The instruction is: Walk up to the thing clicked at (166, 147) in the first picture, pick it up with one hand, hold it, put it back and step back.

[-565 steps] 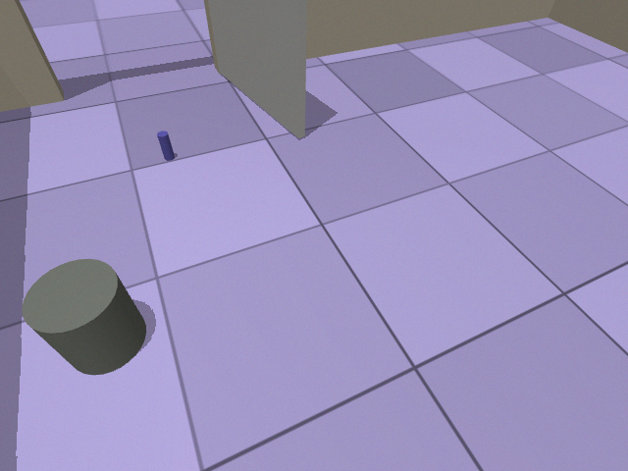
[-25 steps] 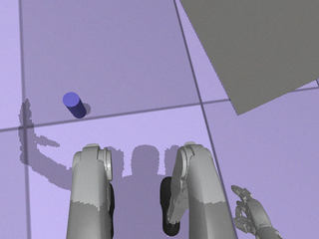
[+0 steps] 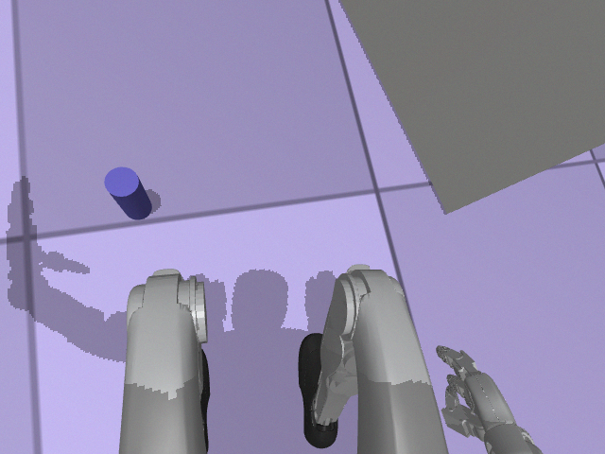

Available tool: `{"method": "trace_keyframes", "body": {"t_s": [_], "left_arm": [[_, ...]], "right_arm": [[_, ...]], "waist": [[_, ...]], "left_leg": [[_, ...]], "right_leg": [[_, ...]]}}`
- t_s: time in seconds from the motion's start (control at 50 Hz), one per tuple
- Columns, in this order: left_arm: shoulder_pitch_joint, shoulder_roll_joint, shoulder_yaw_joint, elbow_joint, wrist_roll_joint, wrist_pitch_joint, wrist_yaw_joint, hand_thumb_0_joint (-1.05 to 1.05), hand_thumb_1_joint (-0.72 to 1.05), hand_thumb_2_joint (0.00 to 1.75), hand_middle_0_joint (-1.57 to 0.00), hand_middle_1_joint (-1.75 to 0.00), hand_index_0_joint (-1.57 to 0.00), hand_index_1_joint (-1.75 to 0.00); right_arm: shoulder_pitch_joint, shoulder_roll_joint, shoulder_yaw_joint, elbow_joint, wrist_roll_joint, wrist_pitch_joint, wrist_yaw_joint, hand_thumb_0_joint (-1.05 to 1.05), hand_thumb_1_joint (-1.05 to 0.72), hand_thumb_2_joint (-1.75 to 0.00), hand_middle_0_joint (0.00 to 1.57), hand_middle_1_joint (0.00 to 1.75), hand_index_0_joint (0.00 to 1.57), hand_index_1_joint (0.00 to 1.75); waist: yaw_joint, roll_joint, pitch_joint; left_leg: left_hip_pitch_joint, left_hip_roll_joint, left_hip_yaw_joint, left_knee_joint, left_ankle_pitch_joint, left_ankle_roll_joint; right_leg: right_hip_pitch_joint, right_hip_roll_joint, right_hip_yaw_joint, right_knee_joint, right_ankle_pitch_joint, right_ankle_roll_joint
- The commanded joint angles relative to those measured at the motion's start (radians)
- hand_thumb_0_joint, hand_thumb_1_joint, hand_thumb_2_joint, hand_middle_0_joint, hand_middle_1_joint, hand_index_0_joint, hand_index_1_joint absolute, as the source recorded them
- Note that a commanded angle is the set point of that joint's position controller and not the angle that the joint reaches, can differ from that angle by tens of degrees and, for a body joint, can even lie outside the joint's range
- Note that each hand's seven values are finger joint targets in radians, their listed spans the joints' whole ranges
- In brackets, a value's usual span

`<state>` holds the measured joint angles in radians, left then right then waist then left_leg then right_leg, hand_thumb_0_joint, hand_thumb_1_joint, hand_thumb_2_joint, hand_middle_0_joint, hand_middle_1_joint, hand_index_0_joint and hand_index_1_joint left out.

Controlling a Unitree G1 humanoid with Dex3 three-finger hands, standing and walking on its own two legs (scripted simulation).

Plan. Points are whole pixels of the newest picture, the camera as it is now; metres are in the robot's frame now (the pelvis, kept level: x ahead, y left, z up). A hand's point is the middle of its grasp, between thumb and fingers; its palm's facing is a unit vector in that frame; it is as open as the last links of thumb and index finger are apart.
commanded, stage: approach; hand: left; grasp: from the side
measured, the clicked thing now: (130, 195) +0.48 +0.26 -0.30
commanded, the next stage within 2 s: close in in 0.54 s
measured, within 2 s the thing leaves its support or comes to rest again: neither
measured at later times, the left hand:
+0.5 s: hand (12, 200) +0.42 +0.37 -0.17, palm faces +0.21 -0.98 +0.03, open 17.6 cm
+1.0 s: hand (106, 217) +0.43 +0.28 -0.26, palm faces +0.20 -0.98 +0.01, open 17.7 cm
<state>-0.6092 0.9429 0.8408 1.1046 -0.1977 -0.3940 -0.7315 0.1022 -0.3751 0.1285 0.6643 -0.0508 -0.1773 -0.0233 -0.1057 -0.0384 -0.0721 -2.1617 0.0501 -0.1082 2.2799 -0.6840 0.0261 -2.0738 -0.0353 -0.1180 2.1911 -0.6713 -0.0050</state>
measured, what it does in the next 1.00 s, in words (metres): lowers itself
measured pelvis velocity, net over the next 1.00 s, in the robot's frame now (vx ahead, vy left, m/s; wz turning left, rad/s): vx -0.02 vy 0.01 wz -0.14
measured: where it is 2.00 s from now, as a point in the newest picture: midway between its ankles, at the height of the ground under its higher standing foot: (256, 416)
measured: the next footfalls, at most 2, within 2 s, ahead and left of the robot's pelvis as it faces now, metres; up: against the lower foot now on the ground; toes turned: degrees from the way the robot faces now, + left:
none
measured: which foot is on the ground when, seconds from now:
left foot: down 0.00-1.00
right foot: down 0.00-1.00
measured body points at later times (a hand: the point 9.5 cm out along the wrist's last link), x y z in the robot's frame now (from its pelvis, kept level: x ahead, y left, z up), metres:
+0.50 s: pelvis -0.01 +0.00 -0.06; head +0.24 +0.13 +0.29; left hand +0.40 +0.42 -0.17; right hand +0.14 -0.27 -0.12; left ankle +0.08 +0.12 -0.34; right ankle +0.10 -0.12 -0.34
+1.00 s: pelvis -0.02 +0.01 -0.09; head +0.22 +0.16 +0.25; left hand +0.41 +0.33 -0.25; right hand +0.12 -0.26 -0.13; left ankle +0.08 +0.12 -0.34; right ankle +0.10 -0.12 -0.34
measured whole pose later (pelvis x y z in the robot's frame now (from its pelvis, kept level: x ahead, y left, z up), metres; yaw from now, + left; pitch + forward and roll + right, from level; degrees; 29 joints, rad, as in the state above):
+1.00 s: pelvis -0.02 +0.01 -0.09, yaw -8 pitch +12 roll -16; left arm -0.62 0.89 0.68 1.47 -0.14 -1.03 -0.30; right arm -0.15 -0.39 0.47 0.58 -0.33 -0.05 0.10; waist -0.24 -0.27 0.29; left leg -2.22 0.06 -0.33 2.65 -0.69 0.02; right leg -2.07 0.03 -0.28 2.41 -0.59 0.02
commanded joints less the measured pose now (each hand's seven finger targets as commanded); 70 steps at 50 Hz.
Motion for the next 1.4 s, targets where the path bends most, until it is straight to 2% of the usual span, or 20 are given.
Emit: {"method": "trace_keyframes", "body": {"t_s": [0.0, 0.16, 0.28, 0.34, 0.42, 0.44, 0.46, 0.52, 0.54, 0.6, 0.66, 0.76, 0.82, 0.92, 1.02, 1.1, 1.18, 1.26, 1.34, 1.38], "left_arm": [[-0.182, 0.421, 0.069, -0.159, -0.042, -0.074, -0.005, 0.00, -0.61, 0.06, -0.08, -0.07, -0.06, -0.09], [-0.218, 0.357, 0.042, 0.024, -0.085, -0.173, -0.018, 0.00, -0.61, 0.02, -0.08, -0.08, -0.06, -0.10], [-0.266, 0.381, -0.016, 0.102, -0.047, -0.251, 0.017, 0.00, -0.61, 0.03, -0.08, -0.08, -0.06, -0.10], [-0.280, 0.437, 0.015, 0.070, -0.026, -0.313, 0.057, 0.00, -0.61, 0.04, -0.08, -0.09, -0.06, -0.10], [-0.257, 0.432, 0.032, 0.061, -0.018, -0.404, 0.105, 0.00, -0.61, 0.05, -0.08, -0.10, -0.06, -0.11], [-0.226, 0.473, 0.061, 0.072, -0.006, -0.421, 0.119, 0.00, -0.61, 0.06, -0.07, -0.10, -0.05, -0.12], [-0.230, 0.404, 0.012, 0.074, -0.004, -0.438, 0.123, 0.00, -0.59, 0.08, -0.07, -0.11, -0.05, -0.12], [-0.166, 0.411, 0.026, 0.116, 0.012, -0.473, 0.153, 0.00, -0.60, 0.08, -0.07, -0.12, -0.05, -0.13], [-0.153, 0.340, -0.015, 0.139, 0.008, -0.481, 0.159, 0.00, -0.60, 0.09, -0.06, -0.11, -0.05, -0.12], [-0.206, 0.249, -0.075, 0.147, -0.007, -0.521, 0.190, 0.00, -0.61, 0.08, -0.07, -0.11, -0.05, -0.12], [-0.225, 0.210, -0.124, 0.169, -0.008, -0.572, 0.226, 0.00, -0.61, 0.02, -0.07, -0.08, -0.07, -0.09], [-0.205, 0.229, -0.086, 0.214, -0.014, -0.654, 0.321, 0.00, -0.61, 0.01, -0.07, -0.08, -0.07, -0.08], [-0.195, 0.243, -0.079, 0.226, 0.008, -0.688, 0.383, 0.00, -0.61, 0.03, -0.07, -0.08, -0.06, -0.08], [-0.168, 0.187, -0.153, 0.236, 0.057, -0.714, 0.439, 0.00, -0.61, 0.03, -0.06, -0.08, -0.06, -0.07], [-0.191, 0.110, -0.239, 0.243, 0.033, -0.730, 0.462, 0.00, -0.58, 0.04, -0.05, -0.07, -0.05, -0.06], [-0.198, 0.079, -0.254, 0.255, 0.004, -0.749, 0.496, 0.00, -0.57, 0.04, -0.05, -0.06, -0.05, -0.06], [-0.204, 0.090, -0.274, 0.284, 0.031, -0.774, 0.531, 0.00, -0.55, 0.07, -0.05, -0.07, -0.05, -0.07], [-0.181, 0.145, -0.235, 0.277, 0.049, -0.796, 0.577, 0.00, -0.53, 0.11, -0.05, -0.08, -0.05, -0.08], [-0.173, 0.149, -0.230, 0.270, 0.066, -0.808, 0.611, 0.00, -0.39, 0.18, -0.12, -0.11, -0.10, -0.12], [-0.179, 0.149, -0.241, 0.258, 0.074, -0.812, 0.619, 0.00, -0.24, 0.27, -0.27, -0.25, -0.26, -0.25]], "right_arm": [[0.133, -0.250, -0.080, -0.037, 0.002, -0.018, -0.019, 0.00, -0.91, -0.90, 0.20, 0.30, 0.20, 0.30], [0.094, -0.261, -0.032, -0.046, -0.026, -0.029, -0.006, 0.00, -0.92, -0.91, 0.20, 0.30, 0.20, 0.30], [0.056, -0.279, 0.009, -0.048, -0.068, -0.021, 0.005, 0.00, -0.91, -0.90, 0.20, 0.30, 0.20, 0.30], [0.032, -0.292, 0.035, -0.054, -0.096, -0.006, 0.013, 0.00, -0.91, -0.90, 0.20, 0.30, 0.20, 0.30], [-0.003, -0.310, 0.072, -0.057, -0.135, 0.021, 0.029, 0.00, -0.93, -0.91, 0.20, 0.30, 0.20, 0.30], [-0.010, -0.320, 0.074, -0.052, -0.145, 0.032, 0.030, 0.00, -0.92, -0.91, 0.20, 0.30, 0.20, 0.30], [-0.037, -0.321, 0.082, -0.066, -0.152, 0.042, 0.033, 0.00, -0.92, -0.91, 0.20, 0.30, 0.20, 0.30], [-0.055, -0.343, 0.100, -0.054, -0.180, 0.068, 0.038, 0.00, -0.93, -0.91, 0.20, 0.30, 0.20, 0.30], [-0.069, -0.343, 0.106, -0.060, -0.188, 0.074, 0.041, 0.00, -0.93, -0.91, 0.20, 0.30, 0.20, 0.30], [-0.109, -0.352, 0.128, -0.072, -0.203, 0.084, 0.051, 0.00, -0.94, -0.91, 0.20, 0.30, 0.20, 0.30], [-0.137, -0.351, 0.158, -0.082, -0.218, 0.090, 0.062, 0.00, -0.95, -0.91, 0.20, 0.30, 0.20, 0.30], [-0.163, -0.367, 0.196, -0.080, -0.247, 0.111, 0.079, 0.00, -0.96, -0.91, 0.20, 0.30, 0.20, 0.30], [-0.186, -0.368, 0.215, -0.087, -0.259, 0.120, 0.089, 0.00, -0.95, -0.91, 0.20, 0.30, 0.20, 0.30], [-0.218, -0.380, 0.219, -0.091, -0.279, 0.139, 0.099, 0.00, -0.95, -0.91, 0.20, 0.30, 0.20, 0.30], [-0.239, -0.376, 0.237, -0.109, -0.288, 0.145, 0.106, 0.00, -0.95, -0.91, 0.20, 0.30, 0.20, 0.30], [-0.234, -0.380, 0.246, -0.111, -0.292, 0.145, 0.110, 0.00, -0.94, -0.91, 0.20, 0.30, 0.20, 0.30], [-0.248, -0.380, 0.257, -0.109, -0.297, 0.154, 0.113, 0.00, -0.93, -0.91, 0.20, 0.30, 0.20, 0.30], [-0.255, -0.375, 0.272, -0.120, -0.309, 0.170, 0.116, 0.00, -0.92, -0.91, 0.20, 0.30, 0.20, 0.30], [-0.264, -0.382, 0.278, -0.122, -0.322, 0.181, 0.118, 0.00, -0.91, -0.91, 0.20, 0.30, 0.20, 0.30], [-0.267, -0.382, 0.283, -0.124, -0.326, 0.187, 0.118, 0.00, -0.90, -0.90, 0.20, 0.30, 0.20, 0.30]], "waist": [[0.031, 0.290, -0.573], [-0.033, 0.197, -0.470], [-0.054, 0.228, -0.460], [-0.049, 0.294, -0.490], [-0.057, 0.365, -0.505], [-0.051, 0.402, -0.496], [-0.066, 0.414, -0.477], [-0.076, 0.468, -0.447], [-0.093, 0.471, -0.412], [-0.146, 0.432, -0.352], [-0.178, 0.360, -0.317], [-0.174, 0.331, -0.299], [-0.167, 0.340, -0.257], [-0.191, 0.386, -0.197], [-0.231, 0.311, -0.183], [-0.242, 0.246, -0.183], [-0.241, 0.269, -0.129], [-0.211, 0.304, -0.145], [-0.221, 0.342, -0.139], [-0.232, 0.348, -0.147]], "left_leg": [[0.503, -0.008, -0.006, -0.294, 0.141, -0.006], [0.375, -0.005, -0.004, -0.199, 0.072, 0.002], [0.344, 0.003, -0.001, -0.135, 0.053, -0.003], [0.406, 0.014, -0.017, -0.110, 0.121, -0.017], [0.493, 0.024, -0.043, -0.073, 0.230, -0.034], [0.502, 0.027, -0.048, -0.076, 0.241, -0.039], [0.516, 0.030, -0.058, -0.079, 0.249, -0.044], [0.555, 0.042, -0.085, -0.072, 0.271, -0.057], [0.550, 0.045, -0.093, -0.071, 0.274, -0.061], [0.508, 0.050, -0.118, -0.053, 0.207, -0.058], [0.435, 0.047, -0.124, -0.011, 0.163, -0.049], [0.397, 0.043, -0.126, 0.026, 0.164, -0.046], [0.363, 0.041, -0.125, 0.026, 0.111, -0.047], [0.380, 0.052, -0.148, 0.005, 0.096, -0.062], [0.313, 0.043, -0.155, 0.032, 0.037, -0.042], [0.298, 0.040, -0.173, 0.047, 0.032, -0.037], [0.290, 0.046, -0.189, 0.034, 0.013, -0.043], [0.302, 0.049, -0.180, 0.039, 0.048, -0.049], [0.339, 0.057, -0.192, 0.032, 0.072, -0.057], [0.345, 0.058, -0.194, 0.035, 0.089, -0.057]], "right_leg": [[0.216, 0.041, -0.010, -0.180, 0.122, -0.038], [0.203, 0.058, -0.033, -0.151, 0.075, -0.029], [0.215, 0.070, -0.051, -0.114, 0.070, -0.029], [0.224, 0.072, -0.063, -0.073, 0.120, -0.030], [0.225, 0.075, -0.089, -0.019, 0.192, -0.027], [0.219, 0.075, -0.094, -0.008, 0.195, -0.030], [0.196, 0.075, -0.103, 0.004, 0.197, -0.031], [0.172, 0.080, -0.129, 0.031, 0.205, -0.032], [0.160, 0.079, -0.135, 0.042, 0.210, -0.033], [0.142, 0.082, -0.159, 0.046, 0.190, -0.028], [0.186, 0.091, -0.174, 0.045, 0.188, -0.020], [0.257, 0.101, -0.184, 0.049, 0.210, -0.012], [0.262, 0.105, -0.190, 0.042, 0.179, -0.011], [0.225, 0.105, -0.212, 0.063, 0.183, -0.012], [0.234, 0.112, -0.221, 0.047, 0.164, -0.002], [0.247, 0.116, -0.229, 0.042, 0.169, 0.007], [0.225, 0.114, -0.233, 0.057, 0.155, 0.005], [0.260, 0.122, -0.230, 0.060, 0.175, 0.000], [0.259, 0.123, -0.239, 0.068, 0.195, 0.001], [0.270, 0.125, -0.243, 0.068, 0.212, 0.002]]}}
